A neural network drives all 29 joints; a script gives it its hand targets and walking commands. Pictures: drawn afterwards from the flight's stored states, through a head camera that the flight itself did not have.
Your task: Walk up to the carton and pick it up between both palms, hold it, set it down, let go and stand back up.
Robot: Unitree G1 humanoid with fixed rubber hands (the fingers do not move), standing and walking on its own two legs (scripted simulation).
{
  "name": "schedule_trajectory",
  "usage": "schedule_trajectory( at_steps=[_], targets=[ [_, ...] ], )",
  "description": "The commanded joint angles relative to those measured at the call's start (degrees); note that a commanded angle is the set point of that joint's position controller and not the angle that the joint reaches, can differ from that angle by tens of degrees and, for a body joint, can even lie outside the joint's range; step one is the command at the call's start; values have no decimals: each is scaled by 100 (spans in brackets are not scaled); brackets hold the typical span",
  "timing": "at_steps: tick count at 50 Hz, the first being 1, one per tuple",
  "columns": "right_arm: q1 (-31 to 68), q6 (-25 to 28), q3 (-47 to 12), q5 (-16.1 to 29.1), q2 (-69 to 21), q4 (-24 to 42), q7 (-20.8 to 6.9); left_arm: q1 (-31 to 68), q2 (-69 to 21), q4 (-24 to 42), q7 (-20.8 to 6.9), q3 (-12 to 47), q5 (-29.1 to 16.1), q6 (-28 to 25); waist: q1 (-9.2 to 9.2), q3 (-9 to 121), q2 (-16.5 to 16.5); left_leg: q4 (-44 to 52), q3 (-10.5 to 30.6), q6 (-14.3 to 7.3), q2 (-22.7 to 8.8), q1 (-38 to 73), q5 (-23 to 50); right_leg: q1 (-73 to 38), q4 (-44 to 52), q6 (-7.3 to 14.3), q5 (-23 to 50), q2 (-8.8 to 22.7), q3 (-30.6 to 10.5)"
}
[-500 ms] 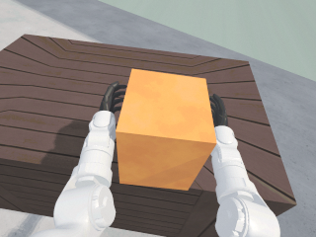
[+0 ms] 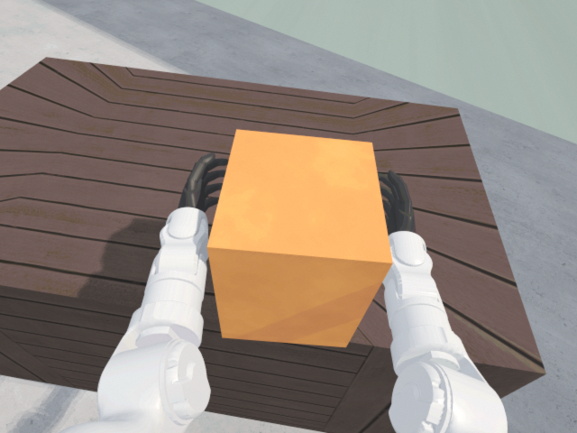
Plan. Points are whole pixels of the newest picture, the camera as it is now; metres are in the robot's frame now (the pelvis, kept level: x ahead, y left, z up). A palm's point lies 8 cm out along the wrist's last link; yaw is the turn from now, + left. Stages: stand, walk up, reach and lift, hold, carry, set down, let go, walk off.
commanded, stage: set down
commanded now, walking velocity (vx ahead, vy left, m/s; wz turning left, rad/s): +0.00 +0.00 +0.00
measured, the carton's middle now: (294, 244) +0.39 +0.00 +0.04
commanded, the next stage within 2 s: none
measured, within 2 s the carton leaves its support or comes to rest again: neither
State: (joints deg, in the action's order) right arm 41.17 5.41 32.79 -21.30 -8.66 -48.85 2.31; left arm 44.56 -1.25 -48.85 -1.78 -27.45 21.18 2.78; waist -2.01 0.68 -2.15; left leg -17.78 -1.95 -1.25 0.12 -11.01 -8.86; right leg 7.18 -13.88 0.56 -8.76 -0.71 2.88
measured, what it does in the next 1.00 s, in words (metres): stands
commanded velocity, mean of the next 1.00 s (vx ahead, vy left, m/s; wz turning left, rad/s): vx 0.00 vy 0.00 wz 0.00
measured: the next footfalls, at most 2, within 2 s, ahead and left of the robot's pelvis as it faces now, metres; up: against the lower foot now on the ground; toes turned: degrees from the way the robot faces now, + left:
none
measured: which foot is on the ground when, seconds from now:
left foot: down 0.00-1.00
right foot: down 0.00-1.00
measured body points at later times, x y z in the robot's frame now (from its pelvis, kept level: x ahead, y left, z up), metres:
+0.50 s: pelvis +0.00 +0.00 +0.00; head +0.02 +0.02 +0.45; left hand +0.42 +0.15 +0.09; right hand +0.40 -0.14 +0.09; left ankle +0.00 +0.10 -0.75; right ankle -0.02 -0.11 -0.75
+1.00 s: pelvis +0.00 +0.01 +0.00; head +0.04 +0.02 +0.45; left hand +0.43 +0.15 +0.06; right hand +0.40 -0.15 +0.05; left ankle +0.00 +0.10 -0.75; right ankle -0.02 -0.11 -0.75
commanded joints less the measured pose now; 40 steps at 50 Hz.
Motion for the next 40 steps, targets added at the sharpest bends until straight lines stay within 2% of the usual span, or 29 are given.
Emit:
schedule_trajectory(
  at_steps=[1,13,20,22,25,28,32,35,36,38,40],
  targets=[
    [2816,457,-1354,-189,-2312,290,-562,2612,-2891,-23,-511,1243,61,-79,-116,2249,418,-53,-301,414,-95,1195,1634,-350,-95,-269,1577,-73,422],
    [2445,560,-1157,-411,-2337,92,-552,2465,-2884,18,-535,1154,180,-215,-197,2136,437,-87,-283,425,-118,1311,1784,-135,-64,-263,1429,-93,463],
    [2313,552,-1137,-451,-2331,71,-528,2325,-2813,-31,-612,1019,257,-229,-201,1878,344,-15,-294,349,-100,1141,1599,-236,-86,-314,1472,-68,440],
    [1985,562,-1402,-416,-2537,188,-553,1875,-2981,57,-631,990,399,-210,-90,1747,294,23,-353,305,-56,1087,1656,-763,-102,-363,1825,-15,344],
    [1836,513,-1440,-382,-2465,176,-522,1795,-2858,169,-672,954,426,-142,-133,1495,228,142,-340,229,-41,870,1420,-918,-149,-414,1863,17,308],
    [1771,487,-1442,-349,-2370,211,-524,1796,-2836,285,-701,1026,389,-66,-142,1302,267,150,-345,247,-59,996,1330,-709,-81,-400,1534,-7,346],
    [1700,457,-1373,-334,-2163,212,-542,1744,-2690,376,-642,995,380,-31,-111,1196,261,118,-330,292,-99,1207,1326,-422,-11,-376,1188,-47,388],
    [1575,421,-1366,-289,-2063,200,-539,1616,-2614,413,-607,924,442,-12,-61,1152,281,109,-351,283,-84,1188,1362,-462,-16,-380,1224,-46,347],
    [1568,430,-1327,-305,-2015,219,-527,1649,-2576,434,-592,955,431,-11,-113,1200,283,97,-358,294,-91,1217,1386,-460,-13,-378,1228,-56,361],
    [1526,431,-1267,-285,-1907,212,-515,1584,-2520,441,-557,941,437,-31,-106,1220,284,42,-350,296,-105,1324,1502,-383,-21,-363,1229,-69,353],
    [1433,453,-1182,-268,-1500,208,-456,1551,-2198,481,-473,886,369,-61,-102,1321,292,12,-350,330,-100,1333,1630,-379,-43,-347,1301,-85,352]
  ],
)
